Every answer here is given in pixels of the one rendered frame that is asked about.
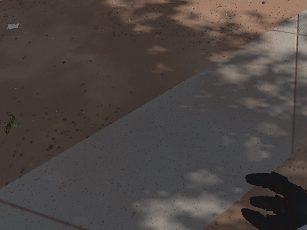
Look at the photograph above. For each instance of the robot right hand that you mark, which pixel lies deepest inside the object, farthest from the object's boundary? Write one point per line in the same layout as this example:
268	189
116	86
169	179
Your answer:
290	210

